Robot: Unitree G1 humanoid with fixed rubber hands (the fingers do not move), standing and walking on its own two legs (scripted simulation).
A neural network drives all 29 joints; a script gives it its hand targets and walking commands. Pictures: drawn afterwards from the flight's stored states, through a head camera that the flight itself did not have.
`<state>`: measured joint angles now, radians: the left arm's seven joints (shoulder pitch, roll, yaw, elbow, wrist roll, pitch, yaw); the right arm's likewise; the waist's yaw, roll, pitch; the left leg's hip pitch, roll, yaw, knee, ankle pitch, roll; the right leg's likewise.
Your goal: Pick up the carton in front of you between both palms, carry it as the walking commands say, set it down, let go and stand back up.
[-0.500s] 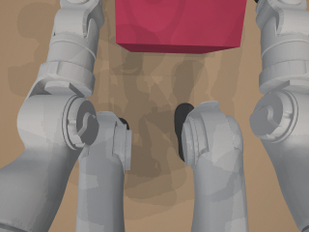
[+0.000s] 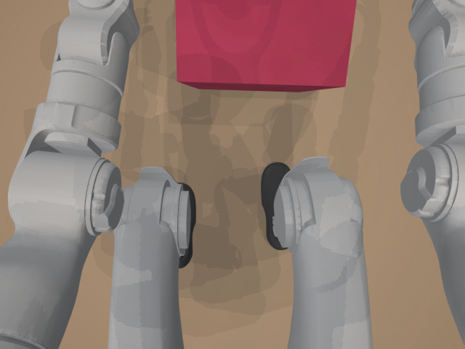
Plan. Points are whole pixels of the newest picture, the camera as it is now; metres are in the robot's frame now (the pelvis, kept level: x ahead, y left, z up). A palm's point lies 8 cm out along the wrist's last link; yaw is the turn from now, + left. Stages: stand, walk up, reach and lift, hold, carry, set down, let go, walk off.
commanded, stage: set down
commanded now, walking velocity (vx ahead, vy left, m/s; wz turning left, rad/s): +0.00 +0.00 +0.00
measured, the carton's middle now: (256, 21) +0.53 -0.08 -0.26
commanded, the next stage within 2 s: let go in 0.84 s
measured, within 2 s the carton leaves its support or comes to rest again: neither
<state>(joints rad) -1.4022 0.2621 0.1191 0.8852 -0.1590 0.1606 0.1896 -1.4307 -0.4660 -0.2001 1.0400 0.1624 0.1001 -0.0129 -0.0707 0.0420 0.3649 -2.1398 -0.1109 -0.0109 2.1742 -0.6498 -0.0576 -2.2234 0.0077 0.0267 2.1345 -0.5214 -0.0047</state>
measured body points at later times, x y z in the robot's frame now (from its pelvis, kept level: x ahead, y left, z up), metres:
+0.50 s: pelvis +0.02 -0.01 +0.13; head +0.35 -0.05 +0.42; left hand +0.59 +0.10 +0.01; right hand +0.54 -0.30 +0.02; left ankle +0.10 +0.12 -0.35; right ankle +0.12 -0.12 -0.35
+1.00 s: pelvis +0.04 -0.01 +0.26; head +0.35 -0.05 +0.60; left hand +0.56 +0.11 +0.15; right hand +0.52 -0.30 +0.15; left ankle +0.10 +0.12 -0.35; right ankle +0.12 -0.12 -0.35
